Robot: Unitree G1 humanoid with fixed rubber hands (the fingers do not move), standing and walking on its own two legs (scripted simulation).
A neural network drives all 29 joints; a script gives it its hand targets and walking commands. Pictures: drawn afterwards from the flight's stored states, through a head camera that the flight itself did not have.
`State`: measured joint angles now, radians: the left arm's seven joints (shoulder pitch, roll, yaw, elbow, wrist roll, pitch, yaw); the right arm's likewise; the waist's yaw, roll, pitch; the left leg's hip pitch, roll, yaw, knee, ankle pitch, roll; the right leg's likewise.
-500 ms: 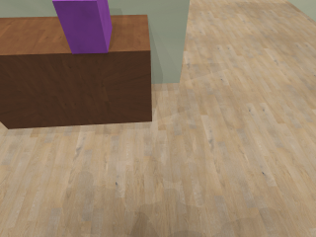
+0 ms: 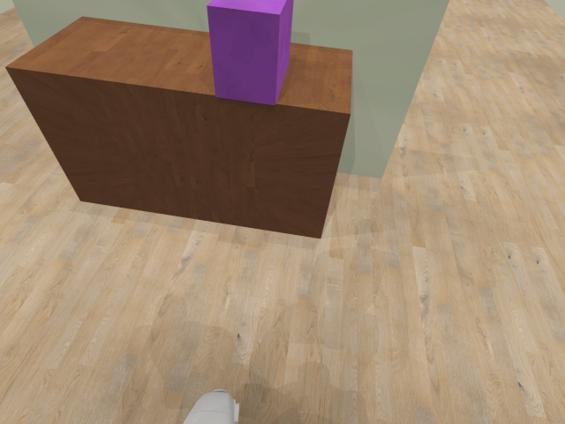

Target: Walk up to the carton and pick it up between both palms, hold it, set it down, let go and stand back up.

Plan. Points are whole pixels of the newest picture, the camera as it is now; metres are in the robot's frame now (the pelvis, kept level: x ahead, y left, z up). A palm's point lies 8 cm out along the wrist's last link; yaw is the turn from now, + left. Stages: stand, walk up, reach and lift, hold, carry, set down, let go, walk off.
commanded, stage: walk up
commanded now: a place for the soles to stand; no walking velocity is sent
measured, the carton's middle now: (255, 39) +1.16 +0.14 +0.02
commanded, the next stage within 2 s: none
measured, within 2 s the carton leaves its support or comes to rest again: neither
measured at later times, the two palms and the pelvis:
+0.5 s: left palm (141, 323) +0.28 +0.26 -0.12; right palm out of the picture +0.15 -0.21 -0.17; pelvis +0.21 +0.01 -0.02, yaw -1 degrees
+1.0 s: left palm (150, 315) +0.32 +0.26 -0.17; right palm (365, 217) +0.58 -0.18 -0.13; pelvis +0.43 +0.04 -0.03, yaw +9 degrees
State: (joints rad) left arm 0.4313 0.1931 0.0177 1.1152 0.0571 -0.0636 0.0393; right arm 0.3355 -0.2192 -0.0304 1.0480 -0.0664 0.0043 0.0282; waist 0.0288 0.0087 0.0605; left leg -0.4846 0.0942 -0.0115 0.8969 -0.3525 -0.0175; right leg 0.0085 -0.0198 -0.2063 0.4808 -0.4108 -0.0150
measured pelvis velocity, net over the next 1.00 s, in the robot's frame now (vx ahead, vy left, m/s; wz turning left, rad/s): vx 0.43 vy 0.04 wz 0.16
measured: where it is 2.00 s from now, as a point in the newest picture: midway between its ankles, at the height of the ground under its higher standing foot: (271, 284)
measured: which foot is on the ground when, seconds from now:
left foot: up 0.00-0.06, down 0.08-0.52, up 0.54-0.92, down 0.94-1.00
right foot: down 0.00-0.12, up 0.14-0.48, down 0.50-0.98, up 1.00-1.00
